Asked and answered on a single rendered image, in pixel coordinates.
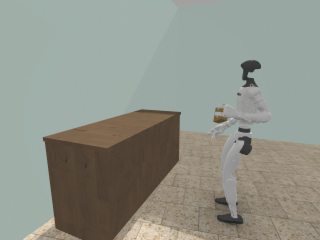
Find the sponge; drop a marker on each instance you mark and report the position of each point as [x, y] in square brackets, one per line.
[219, 119]

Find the robot right forearm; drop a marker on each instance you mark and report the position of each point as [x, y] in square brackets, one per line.
[229, 123]

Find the robot head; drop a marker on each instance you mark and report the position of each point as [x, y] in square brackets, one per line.
[249, 66]

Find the robot left hand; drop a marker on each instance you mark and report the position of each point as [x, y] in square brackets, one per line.
[228, 111]

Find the table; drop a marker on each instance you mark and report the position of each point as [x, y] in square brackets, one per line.
[101, 173]

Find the robot left shin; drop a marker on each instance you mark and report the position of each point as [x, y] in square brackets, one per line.
[230, 192]

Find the robot right hand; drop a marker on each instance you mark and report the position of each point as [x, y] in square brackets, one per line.
[220, 129]

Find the robot left forearm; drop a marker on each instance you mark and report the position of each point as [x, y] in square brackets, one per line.
[252, 117]

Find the left robot upper arm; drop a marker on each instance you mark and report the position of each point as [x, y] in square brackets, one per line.
[255, 94]

